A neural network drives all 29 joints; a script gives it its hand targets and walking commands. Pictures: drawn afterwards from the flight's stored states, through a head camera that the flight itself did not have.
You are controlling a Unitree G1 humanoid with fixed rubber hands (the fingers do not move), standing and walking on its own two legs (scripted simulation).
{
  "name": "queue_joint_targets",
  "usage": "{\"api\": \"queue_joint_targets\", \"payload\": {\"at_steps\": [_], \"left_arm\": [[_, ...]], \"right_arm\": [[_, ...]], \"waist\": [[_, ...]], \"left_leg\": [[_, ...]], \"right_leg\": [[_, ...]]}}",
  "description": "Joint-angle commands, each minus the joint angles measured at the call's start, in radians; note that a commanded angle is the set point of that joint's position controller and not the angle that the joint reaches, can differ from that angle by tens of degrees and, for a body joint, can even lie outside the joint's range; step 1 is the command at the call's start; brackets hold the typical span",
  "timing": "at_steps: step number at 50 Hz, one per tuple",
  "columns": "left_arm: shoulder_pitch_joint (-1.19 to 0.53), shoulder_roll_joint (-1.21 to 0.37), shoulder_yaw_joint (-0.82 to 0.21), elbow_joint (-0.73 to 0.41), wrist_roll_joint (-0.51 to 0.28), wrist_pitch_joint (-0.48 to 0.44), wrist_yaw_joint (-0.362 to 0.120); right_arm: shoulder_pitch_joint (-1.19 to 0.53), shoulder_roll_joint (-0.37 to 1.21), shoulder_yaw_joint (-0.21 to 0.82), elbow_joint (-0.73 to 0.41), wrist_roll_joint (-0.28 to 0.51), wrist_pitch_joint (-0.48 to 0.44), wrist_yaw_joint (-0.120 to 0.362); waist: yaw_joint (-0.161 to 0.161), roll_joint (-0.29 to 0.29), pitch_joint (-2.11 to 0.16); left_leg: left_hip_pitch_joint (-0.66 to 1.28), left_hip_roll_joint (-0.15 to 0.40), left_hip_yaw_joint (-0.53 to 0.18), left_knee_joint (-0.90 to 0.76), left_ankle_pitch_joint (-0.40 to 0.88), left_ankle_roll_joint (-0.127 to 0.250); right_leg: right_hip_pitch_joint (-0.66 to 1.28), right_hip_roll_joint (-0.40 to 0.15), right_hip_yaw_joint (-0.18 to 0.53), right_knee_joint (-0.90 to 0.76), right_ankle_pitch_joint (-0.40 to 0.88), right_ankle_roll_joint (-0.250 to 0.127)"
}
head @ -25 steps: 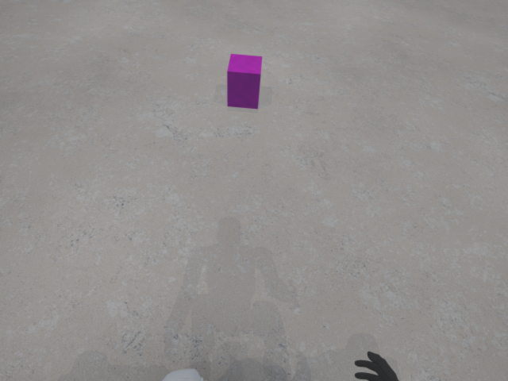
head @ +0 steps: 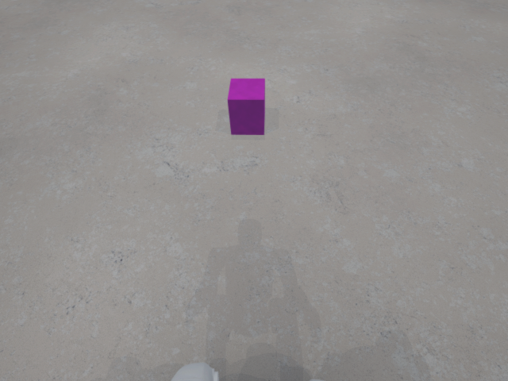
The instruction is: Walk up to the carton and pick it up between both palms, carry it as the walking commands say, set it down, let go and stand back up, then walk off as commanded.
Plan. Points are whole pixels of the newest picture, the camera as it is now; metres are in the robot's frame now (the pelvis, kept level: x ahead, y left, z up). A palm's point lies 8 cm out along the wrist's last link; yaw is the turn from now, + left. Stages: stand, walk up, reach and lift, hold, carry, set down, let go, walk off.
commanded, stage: walk up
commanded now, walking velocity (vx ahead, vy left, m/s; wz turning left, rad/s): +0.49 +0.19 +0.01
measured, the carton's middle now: (247, 107) +1.59 +0.02 -0.64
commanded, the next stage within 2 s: none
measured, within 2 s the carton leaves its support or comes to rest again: neither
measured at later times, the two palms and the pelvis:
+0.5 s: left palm (122, 247) +0.38 +0.28 -0.11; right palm (357, 324) +0.22 -0.20 -0.14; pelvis +0.26 +0.03 +0.00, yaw -2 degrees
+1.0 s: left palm (131, 207) +0.52 +0.30 -0.15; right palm (315, 167) +0.61 -0.17 -0.12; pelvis +0.53 +0.06 +0.00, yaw -2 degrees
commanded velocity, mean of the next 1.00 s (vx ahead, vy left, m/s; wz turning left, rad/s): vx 0.50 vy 0.11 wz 0.01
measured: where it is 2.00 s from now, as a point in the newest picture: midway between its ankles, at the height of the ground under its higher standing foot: (237, 189)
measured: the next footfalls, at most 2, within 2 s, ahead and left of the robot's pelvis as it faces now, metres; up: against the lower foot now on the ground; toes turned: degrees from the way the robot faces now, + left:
left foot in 0.16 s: +0.21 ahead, +0.17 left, +0.00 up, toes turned +9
right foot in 0.52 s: +0.41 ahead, -0.10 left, +0.00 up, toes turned -11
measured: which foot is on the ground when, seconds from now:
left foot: up 0.00-0.14, down 0.16-0.54, up 0.56-0.84, down 0.86-1.00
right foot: down 0.00-0.18, up 0.20-0.50, down 0.52-0.88, up 0.90-1.00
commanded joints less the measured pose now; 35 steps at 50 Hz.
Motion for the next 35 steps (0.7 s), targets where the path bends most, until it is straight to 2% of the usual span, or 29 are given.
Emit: {"api": "queue_joint_targets", "payload": {"at_steps": [1,2,3,5,7,8,9,10,11,12,14,15,16,18,19,21,23,24,25,26,27,28,29,30,31,32,33,34,35], "left_arm": [[0.09,0.192,0.038,-0.039,-0.002,-0.02,0.009],[0.091,0.221,0.04,-0.029,-0.001,-0.02,0.01],[0.09,0.226,0.038,-0.024,-0.005,-0.019,0.008],[0.084,0.235,0.038,-0.008,-0.01,-0.018,0.003],[0.082,0.24,0.04,-0.001,-0.011,-0.012,-0.001],[0.092,0.224,0.033,0.002,-0.011,-0.008,-0.009],[0.081,0.178,0.018,-0.011,-0.01,-0.008,-0.019],[0.064,0.109,0.002,-0.048,-0.02,-0.01,-0.022],[-0.005,0.129,0.007,-0.083,-0.02,-0.016,-0.016],[-0.048,0.155,0.011,-0.099,-0.018,-0.02,-0.019],[-0.075,0.152,0.005,-0.09,-0.006,-0.024,-0.03],[-0.057,0.153,0.003,-0.085,-0.001,-0.019,-0.032],[-0.04,0.138,0.005,-0.077,0.0,-0.008,-0.038],[-0.041,0.118,-0.001,-0.086,-0.001,0.009,-0.05],[-0.049,0.109,0.0,-0.085,0.0,0.011,-0.052],[-0.074,0.115,0.005,-0.097,-0.003,0.012,-0.052],[-0.048,0.136,0.013,-0.085,-0.004,0.013,-0.053],[-0.028,0.139,0.017,-0.071,-0.005,0.01,-0.051],[0.052,0.151,0.029,-0.047,0.0,0.004,-0.048],[0.173,0.183,0.042,0.003,0.006,0.001,-0.039],[0.35,0.273,0.073,0.048,0.014,-0.002,-0.018],[0.44,0.377,0.087,0.061,0.012,0.003,0.003],[0.361,0.387,0.094,0.056,-0.002,0.005,0.012],[0.255,0.322,0.08,0.038,0.001,-0.003,0.017],[0.182,0.265,0.068,0.019,0.002,-0.008,0.016],[0.109,0.231,0.061,0.003,0.001,-0.013,0.014],[0.046,0.208,0.052,-0.017,-0.002,-0.015,0.012],[0.033,0.207,0.05,-0.025,0.001,-0.017,0.01],[0.044,0.215,0.052,-0.026,0.001,-0.021,0.009]], "right_arm": [[-0.07,-0.005,0.013,-0.111,0.007,-0.014,0.017],[-0.091,-0.004,0.017,-0.117,0.006,-0.014,0.022],[-0.111,-0.005,0.016,-0.112,0.003,-0.013,0.025],[-0.125,-0.007,0.013,-0.122,0.01,-0.019,0.029],[-0.11,-0.026,0.005,-0.106,0.019,-0.031,0.021],[-0.068,-0.053,-0.007,-0.078,0.023,-0.04,0.012],[0.065,-0.097,-0.025,-0.021,0.026,-0.052,-0.001],[0.262,-0.199,-0.046,0.016,0.019,-0.06,-0.023],[0.386,-0.258,-0.047,0.049,0.017,-0.064,-0.037],[0.322,-0.254,-0.043,0.045,0.023,-0.067,-0.048],[0.153,-0.16,-0.027,-0.005,0.018,-0.073,-0.055],[0.094,-0.14,-0.023,-0.022,0.019,-0.076,-0.055],[0.045,-0.118,-0.016,-0.031,0.019,-0.078,-0.052],[-0.001,-0.121,-0.015,-0.038,0.021,-0.08,-0.049],[0.009,-0.122,-0.013,-0.021,0.024,-0.081,-0.048],[0.011,-0.132,-0.014,-0.012,0.021,-0.08,-0.04],[0.014,-0.148,-0.021,-0.006,0.026,-0.069,-0.031],[0.0,-0.142,-0.021,-0.005,0.027,-0.064,-0.029],[0.004,-0.144,-0.021,-0.001,0.035,-0.059,-0.026],[-0.006,-0.119,-0.018,-0.004,0.037,-0.055,-0.021],[-0.037,-0.077,-0.012,-0.041,0.03,-0.061,-0.014],[-0.015,-0.079,-0.013,-0.082,0.024,-0.054,-0.015],[-0.061,-0.078,-0.013,-0.105,0.007,-0.052,-0.013],[-0.081,-0.06,-0.014,-0.112,0.004,-0.057,-0.008],[-0.082,-0.034,-0.013,-0.106,0.004,-0.057,-0.009],[-0.046,-0.039,-0.014,-0.086,0.005,-0.048,-0.009],[-0.014,-0.041,-0.009,-0.077,0.007,-0.04,-0.001],[-0.007,-0.03,-0.003,-0.081,0.003,-0.03,0.005],[-0.035,-0.019,0.002,-0.089,0.008,-0.024,0.011]], "waist": [[0.046,-0.244,0.059],[0.044,-0.238,0.052],[0.045,-0.205,0.049],[0.036,-0.217,0.035],[0.018,-0.18,0.022],[0.006,-0.145,-0.012],[-0.045,-0.051,-0.114],[-0.139,0.23,-0.208],[-0.177,0.291,-0.228],[-0.153,0.24,-0.157],[-0.076,0.115,-0.061],[-0.042,0.113,-0.037],[-0.007,0.097,-0.019],[0.016,0.116,0.016],[0.023,0.091,0.027],[0.03,0.064,0.04],[0.045,0.075,0.024],[0.068,0.047,0.045],[0.112,-0.015,0.021],[0.178,-0.104,-0.018],[0.252,-0.329,-0.079],[0.262,-0.514,-0.148],[0.225,-0.357,-0.112],[0.174,-0.296,-0.049],[0.135,-0.255,-0.015],[0.086,-0.258,0.02],[0.05,-0.261,0.002],[0.033,-0.294,0.029],[0.044,-0.311,0.025]], "left_leg": [[-0.052,0.049,-0.005,-0.252,-0.002,-0.006],[0.006,0.042,0.018,-0.332,0.005,-0.007],[0.049,0.029,0.041,-0.376,0.038,-0.005],[0.121,0.013,0.073,-0.459,0.076,-0.013],[0.206,-0.008,0.112,-0.575,0.115,-0.006],[0.322,-0.028,0.136,-0.623,0.093,0.008],[0.526,-0.006,0.087,-0.616,0.057,0.049],[0.766,0.271,-0.283,-0.701,-0.01,0.149],[0.829,0.365,-0.504,-0.82,-0.025,0.217],[0.78,0.381,-0.491,-0.825,-0.032,0.243],[0.618,0.339,-0.354,-0.838,0.025,0.237],[0.543,0.313,-0.295,-0.861,0.075,0.218],[0.426,0.296,-0.245,-0.893,0.044,0.205],[0.354,0.239,-0.14,-0.923,0.014,0.187],[0.347,0.208,-0.1,-0.922,0.075,0.187],[0.311,0.195,-0.057,-0.924,0.061,0.168],[0.29,0.168,-0.034,-0.881,0.0,0.161],[0.249,0.153,-0.016,-0.831,-0.023,0.15],[0.179,0.129,0.009,-0.738,-0.009,0.138],[0.067,0.062,0.072,-0.534,0.078,0.117],[-0.085,-0.036,0.139,-0.206,0.074,0.063],[-0.275,-0.155,0.05,0.113,-0.251,0.027],[-0.348,-0.079,-0.06,0.234,-0.239,0.022],[-0.335,-0.025,-0.083,0.237,-0.137,0.018],[-0.307,0.025,-0.085,0.213,-0.063,0.007],[-0.241,0.06,-0.086,0.159,-0.022,-0.005],[-0.164,0.07,-0.071,0.084,0.0,-0.014],[-0.118,0.063,-0.043,-0.002,-0.006,-0.012],[-0.098,0.06,-0.016,-0.115,-0.016,-0.012]], "right_leg": [[0.028,-0.279,0.271,-0.432,0.094,-0.09],[0.016,-0.273,0.247,-0.438,0.114,-0.093],[0.02,-0.255,0.223,-0.434,0.15,-0.087],[0.038,-0.234,0.198,-0.414,0.183,-0.068],[0.047,-0.213,0.159,-0.331,0.199,-0.049],[0.009,-0.165,0.119,-0.233,0.183,-0.033],[-0.082,-0.079,0.043,-0.026,0.147,-0.006],[-0.35,0.026,-0.037,0.335,-0.125,0.031],[-0.514,0.038,0.08,0.561,-0.279,0.017],[-0.613,-0.023,0.143,0.643,-0.248,0.015],[-0.581,-0.121,0.183,0.623,-0.107,0.021],[-0.531,-0.144,0.191,0.573,-0.066,0.032],[-0.439,-0.164,0.203,0.487,-0.057,0.036],[-0.347,-0.144,0.171,0.324,-0.032,0.046],[-0.302,-0.116,0.14,0.265,-0.024,0.046],[-0.221,-0.088,0.107,0.162,-0.006,0.042],[-0.136,-0.06,0.072,0.126,0.059,0.038],[-0.077,-0.053,0.071,0.068,0.086,0.036],[0.06,-0.023,0.035,0.036,0.11,0.033],[0.245,-0.028,0.067,-0.017,0.07,0.014],[0.398,-0.167,0.26,-0.154,-0.047,-0.02],[0.474,-0.434,0.764,-0.382,-0.024,-0.136],[0.435,-0.463,0.844,-0.399,-0.055,-0.178],[0.328,-0.44,0.76,-0.388,-0.023,-0.179],[0.25,-0.408,0.646,-0.381,0.018,-0.173],[0.151,-0.383,0.547,-0.379,0.066,-0.153],[0.098,-0.336,0.443,-0.382,0.063,-0.122],[0.041,-0.322,0.383,-0.396,0.106,-0.108],[0.055,-0.304,0.318,-0.403,0.114,-0.096]]}}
